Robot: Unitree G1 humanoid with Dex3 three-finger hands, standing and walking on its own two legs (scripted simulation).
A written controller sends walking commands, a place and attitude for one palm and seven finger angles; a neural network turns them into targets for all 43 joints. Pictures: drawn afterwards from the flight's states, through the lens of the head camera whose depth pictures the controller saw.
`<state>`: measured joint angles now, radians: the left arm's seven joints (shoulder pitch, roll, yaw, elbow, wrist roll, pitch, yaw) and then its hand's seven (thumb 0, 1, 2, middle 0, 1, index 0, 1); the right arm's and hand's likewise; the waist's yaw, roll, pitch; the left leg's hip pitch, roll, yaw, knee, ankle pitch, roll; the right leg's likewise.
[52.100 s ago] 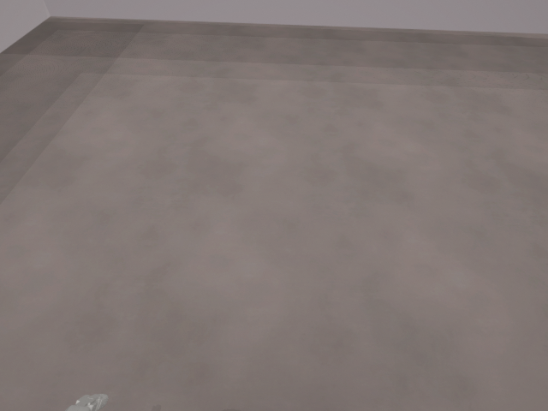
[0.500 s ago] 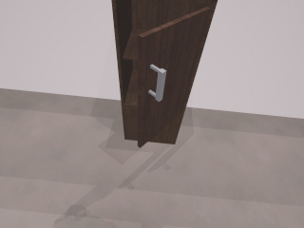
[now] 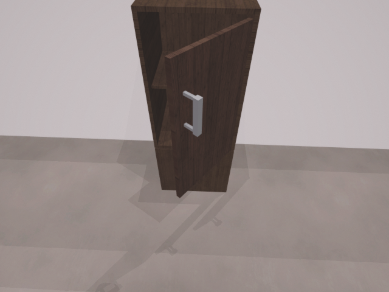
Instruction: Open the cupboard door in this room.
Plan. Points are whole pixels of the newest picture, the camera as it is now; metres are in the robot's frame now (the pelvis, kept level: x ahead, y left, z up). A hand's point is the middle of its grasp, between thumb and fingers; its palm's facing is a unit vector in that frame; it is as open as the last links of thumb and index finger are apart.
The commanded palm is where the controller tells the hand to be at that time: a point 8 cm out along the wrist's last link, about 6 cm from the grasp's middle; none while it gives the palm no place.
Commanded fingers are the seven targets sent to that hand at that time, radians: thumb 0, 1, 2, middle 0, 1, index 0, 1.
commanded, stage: let the arm hang, fingers relaxed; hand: left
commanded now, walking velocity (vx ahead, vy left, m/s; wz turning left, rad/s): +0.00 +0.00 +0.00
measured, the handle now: (192, 114) +0.56 +0.04 +0.06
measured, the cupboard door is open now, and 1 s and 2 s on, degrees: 51 51 51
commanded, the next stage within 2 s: look to check the result in 0.18 s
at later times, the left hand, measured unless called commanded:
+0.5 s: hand out of the picture -0.02 +0.15 -0.17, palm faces +0.07 -0.98 -0.18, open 7.3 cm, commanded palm none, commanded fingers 0.00 0.90 0.90 -0.20 -0.30 -0.20 -0.30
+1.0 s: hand out of the picture +0.01 +0.13 -0.18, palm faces +0.06 -0.98 -0.16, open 7.3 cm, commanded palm none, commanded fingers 0.00 0.90 0.90 -0.20 -0.30 -0.20 -0.30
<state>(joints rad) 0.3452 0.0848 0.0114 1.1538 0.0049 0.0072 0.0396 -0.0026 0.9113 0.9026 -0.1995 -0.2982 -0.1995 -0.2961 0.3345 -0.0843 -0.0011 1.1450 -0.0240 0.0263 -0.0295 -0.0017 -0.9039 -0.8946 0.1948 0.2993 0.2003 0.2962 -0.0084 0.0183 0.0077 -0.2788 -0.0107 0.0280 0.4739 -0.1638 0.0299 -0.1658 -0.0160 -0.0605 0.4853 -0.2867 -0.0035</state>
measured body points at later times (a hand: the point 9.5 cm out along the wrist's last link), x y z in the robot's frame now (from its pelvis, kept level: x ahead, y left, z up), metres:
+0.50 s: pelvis +0.02 -0.01 +0.00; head +0.03 -0.02 +0.45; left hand -0.03 +0.20 -0.16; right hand +0.00 -0.22 -0.16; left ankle +0.06 +0.10 -0.74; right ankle -0.01 -0.12 -0.74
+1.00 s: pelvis +0.03 -0.03 +0.00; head +0.05 -0.03 +0.45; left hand +0.01 +0.18 -0.16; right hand +0.02 -0.24 -0.16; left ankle +0.06 +0.10 -0.74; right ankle -0.01 -0.12 -0.74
